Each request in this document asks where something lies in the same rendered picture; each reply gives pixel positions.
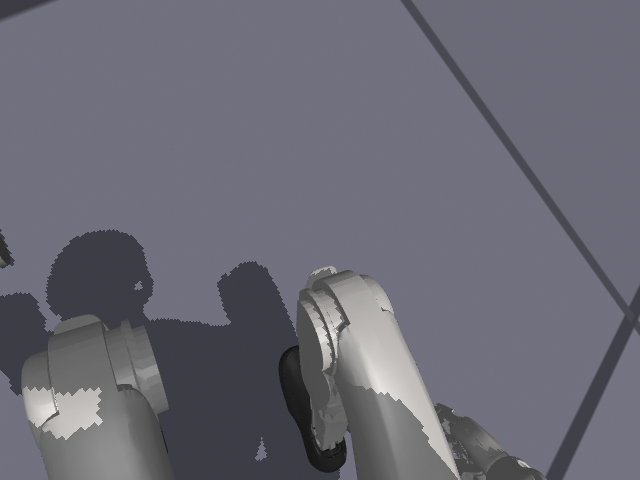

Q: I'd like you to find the right robot foot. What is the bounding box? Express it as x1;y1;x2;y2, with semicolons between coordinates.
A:
279;345;347;473

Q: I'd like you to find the right robot hand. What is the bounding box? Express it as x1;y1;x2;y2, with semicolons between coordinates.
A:
434;403;509;480

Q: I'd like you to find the can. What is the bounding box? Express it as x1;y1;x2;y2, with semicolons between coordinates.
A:
0;236;11;268

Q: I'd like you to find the right robot arm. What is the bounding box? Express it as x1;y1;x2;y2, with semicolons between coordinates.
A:
486;456;547;480

